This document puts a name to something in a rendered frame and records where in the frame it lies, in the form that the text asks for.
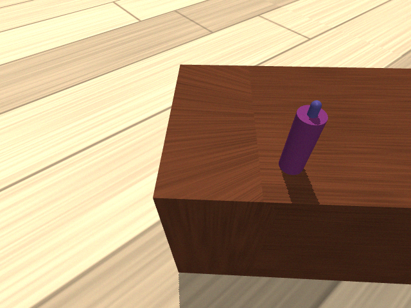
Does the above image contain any bottle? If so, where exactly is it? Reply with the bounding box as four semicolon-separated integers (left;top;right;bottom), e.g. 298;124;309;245
279;100;328;175

